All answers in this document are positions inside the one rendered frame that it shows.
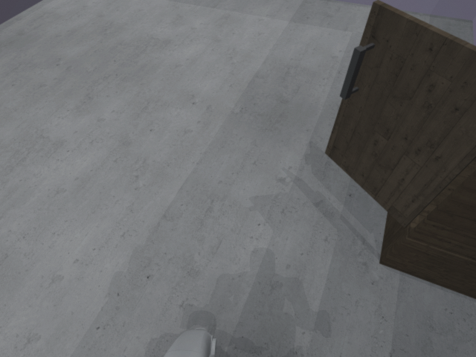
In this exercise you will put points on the cupboard door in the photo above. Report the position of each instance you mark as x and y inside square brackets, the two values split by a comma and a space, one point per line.
[410, 129]

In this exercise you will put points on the handle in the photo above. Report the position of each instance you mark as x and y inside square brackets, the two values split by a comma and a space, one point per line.
[352, 72]

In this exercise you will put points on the robot left thigh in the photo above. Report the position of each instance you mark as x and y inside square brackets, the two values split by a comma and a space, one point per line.
[193, 343]

